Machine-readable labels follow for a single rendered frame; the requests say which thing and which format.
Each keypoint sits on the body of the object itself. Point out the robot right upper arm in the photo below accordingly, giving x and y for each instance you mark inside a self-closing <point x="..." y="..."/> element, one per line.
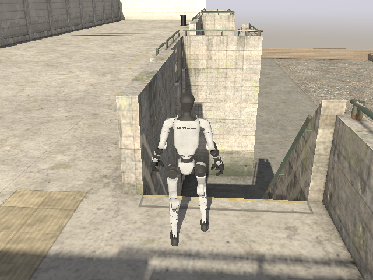
<point x="204" y="123"/>

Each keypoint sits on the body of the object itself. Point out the robot right forearm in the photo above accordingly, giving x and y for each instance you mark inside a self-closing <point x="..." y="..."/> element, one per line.
<point x="216" y="156"/>

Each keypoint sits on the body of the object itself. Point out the robot head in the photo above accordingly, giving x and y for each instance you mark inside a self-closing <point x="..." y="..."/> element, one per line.
<point x="187" y="102"/>

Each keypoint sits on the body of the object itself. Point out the robot left upper arm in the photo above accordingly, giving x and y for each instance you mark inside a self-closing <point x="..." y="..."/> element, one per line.
<point x="168" y="123"/>

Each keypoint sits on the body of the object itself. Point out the robot left forearm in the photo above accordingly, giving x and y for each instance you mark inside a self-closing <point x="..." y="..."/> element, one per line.
<point x="157" y="153"/>

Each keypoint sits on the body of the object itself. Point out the right robot shin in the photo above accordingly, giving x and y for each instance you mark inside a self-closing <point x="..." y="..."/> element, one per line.
<point x="203" y="205"/>

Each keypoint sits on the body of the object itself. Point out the robot left hand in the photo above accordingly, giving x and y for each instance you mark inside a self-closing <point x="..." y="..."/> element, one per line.
<point x="153" y="164"/>

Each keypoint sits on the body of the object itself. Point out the robot right hand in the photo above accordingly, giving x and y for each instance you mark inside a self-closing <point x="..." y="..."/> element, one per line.
<point x="218" y="167"/>

